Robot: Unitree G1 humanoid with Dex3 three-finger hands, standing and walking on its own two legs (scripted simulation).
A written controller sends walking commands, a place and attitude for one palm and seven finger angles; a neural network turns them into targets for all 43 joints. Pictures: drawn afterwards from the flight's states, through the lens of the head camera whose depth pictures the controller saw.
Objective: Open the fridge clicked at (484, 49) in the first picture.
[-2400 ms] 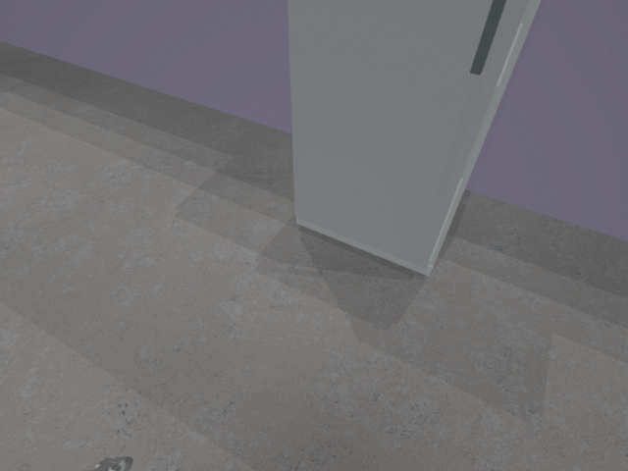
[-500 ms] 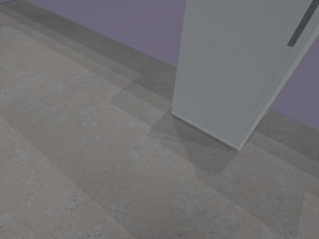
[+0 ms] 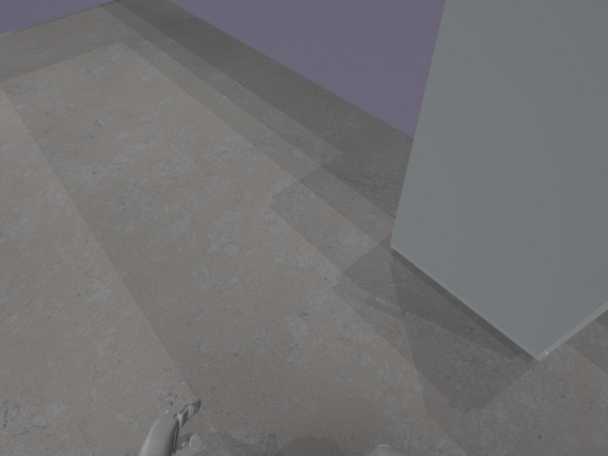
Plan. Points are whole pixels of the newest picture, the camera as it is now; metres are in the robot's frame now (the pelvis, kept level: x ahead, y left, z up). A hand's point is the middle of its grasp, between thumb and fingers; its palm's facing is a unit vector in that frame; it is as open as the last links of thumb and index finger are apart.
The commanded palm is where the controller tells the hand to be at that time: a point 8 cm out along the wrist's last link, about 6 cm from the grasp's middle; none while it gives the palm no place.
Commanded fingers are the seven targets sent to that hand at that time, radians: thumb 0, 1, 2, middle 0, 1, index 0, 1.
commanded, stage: walk to a spot facing it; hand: right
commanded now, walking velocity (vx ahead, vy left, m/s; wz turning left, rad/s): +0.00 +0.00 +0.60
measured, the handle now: out of the picture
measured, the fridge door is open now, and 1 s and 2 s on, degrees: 0 0 0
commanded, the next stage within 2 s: turn to face it in 0.22 s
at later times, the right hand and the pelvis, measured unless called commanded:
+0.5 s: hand (386, 350) +0.30 -0.12 -0.14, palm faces -0.26 +0.94 -0.23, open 7.4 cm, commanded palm none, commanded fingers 0.00 -0.90 -0.90 0.20 0.30 0.20 0.30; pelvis +0.11 +0.02 +0.01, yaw +12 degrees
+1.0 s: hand (452, 392) +0.23 -0.22 -0.14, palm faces +0.10 +0.96 -0.26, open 7.4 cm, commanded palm none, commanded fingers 0.00 -0.90 -0.90 0.20 0.30 0.20 0.30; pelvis +0.15 +0.01 +0.02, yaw -4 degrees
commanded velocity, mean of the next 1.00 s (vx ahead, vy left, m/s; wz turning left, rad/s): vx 0.00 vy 0.00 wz -0.25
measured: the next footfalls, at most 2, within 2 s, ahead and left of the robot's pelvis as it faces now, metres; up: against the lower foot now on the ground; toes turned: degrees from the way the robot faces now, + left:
left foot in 0.36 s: +0.17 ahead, +0.14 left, +0.00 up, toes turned +19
right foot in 0.66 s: +0.19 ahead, -0.09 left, +0.00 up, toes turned -3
